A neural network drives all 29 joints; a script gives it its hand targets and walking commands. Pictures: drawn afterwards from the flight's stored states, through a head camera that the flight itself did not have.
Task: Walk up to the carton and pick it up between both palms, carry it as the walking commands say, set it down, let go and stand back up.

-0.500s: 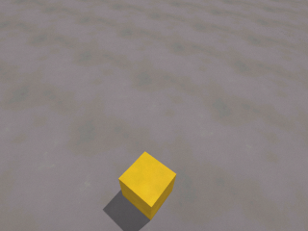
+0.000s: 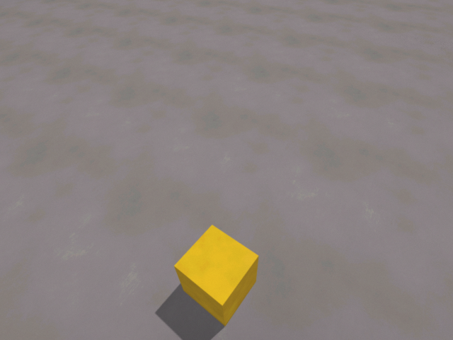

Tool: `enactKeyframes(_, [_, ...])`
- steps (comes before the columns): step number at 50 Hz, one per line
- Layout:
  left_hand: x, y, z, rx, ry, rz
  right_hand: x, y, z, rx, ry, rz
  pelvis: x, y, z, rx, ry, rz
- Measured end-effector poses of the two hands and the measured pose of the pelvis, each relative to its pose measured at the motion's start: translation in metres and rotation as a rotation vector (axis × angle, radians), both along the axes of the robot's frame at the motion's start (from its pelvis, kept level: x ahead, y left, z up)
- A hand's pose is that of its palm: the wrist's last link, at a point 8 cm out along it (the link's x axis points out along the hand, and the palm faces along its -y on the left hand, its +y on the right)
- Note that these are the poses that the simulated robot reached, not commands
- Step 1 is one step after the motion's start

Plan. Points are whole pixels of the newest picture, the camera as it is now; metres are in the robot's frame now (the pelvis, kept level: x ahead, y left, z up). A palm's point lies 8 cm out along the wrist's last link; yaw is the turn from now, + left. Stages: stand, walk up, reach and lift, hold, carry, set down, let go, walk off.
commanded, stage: walk up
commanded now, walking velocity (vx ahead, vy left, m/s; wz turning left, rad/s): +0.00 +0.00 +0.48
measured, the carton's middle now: (218, 274) +0.53 +0.07 -0.64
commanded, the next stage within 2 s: none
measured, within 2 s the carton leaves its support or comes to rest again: neither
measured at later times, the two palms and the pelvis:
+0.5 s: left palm out of the picture -0.01 +0.33 -0.15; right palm out of the picture +0.03 -0.13 -0.09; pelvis -0.02 +0.11 +0.02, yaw +15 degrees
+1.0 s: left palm out of the picture -0.06 +0.46 -0.12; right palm out of the picture +0.00 -0.04 -0.09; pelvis -0.09 +0.18 +0.02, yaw +23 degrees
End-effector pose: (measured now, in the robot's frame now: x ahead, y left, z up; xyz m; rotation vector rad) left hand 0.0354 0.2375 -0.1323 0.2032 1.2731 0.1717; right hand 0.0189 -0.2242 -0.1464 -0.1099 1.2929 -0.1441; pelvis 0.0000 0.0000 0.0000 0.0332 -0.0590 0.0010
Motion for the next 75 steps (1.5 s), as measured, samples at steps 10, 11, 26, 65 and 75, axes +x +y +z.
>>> enactKeyframes(10, [0.022, 0.032, -0.029, -0.090, -0.150, 0.094, 0.016, 0.025, 0.014, -0.125, 0.024, 0.122, -0.010, 0.039, -0.014, -0.119, 0.011, 0.138])
enactKeyframes(11, [0.022, 0.036, -0.033, -0.103, -0.157, 0.106, 0.019, 0.029, 0.017, -0.138, 0.019, 0.130, -0.011, 0.044, -0.015, -0.122, 0.011, 0.146])
enactKeyframes(26, [-0.048, 0.096, -0.022, -0.155, -0.024, 0.259, 0.010, 0.098, 0.055, -0.187, 0.109, 0.229, -0.023, 0.110, 0.016, -0.162, 0.065, 0.270])
enactKeyframes(65, [-0.203, 0.168, 0.012, 0.019, -0.009, 0.445, -0.025, 0.124, 0.024, -0.195, 0.143, 0.489, -0.116, 0.138, 0.004, -0.047, 0.144, 0.492])
enactKeyframes(75, [-0.247, 0.107, 0.009, 0.058, -0.064, 0.657, 0.041, 0.129, 0.006, -0.135, 0.051, 0.722, -0.109, 0.091, -0.007, -0.077, 0.099, 0.722])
